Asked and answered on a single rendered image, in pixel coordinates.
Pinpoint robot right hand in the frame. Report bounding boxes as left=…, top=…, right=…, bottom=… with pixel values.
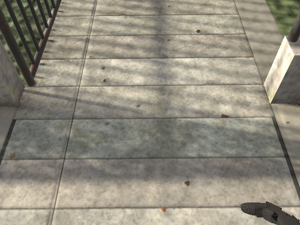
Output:
left=240, top=202, right=300, bottom=225

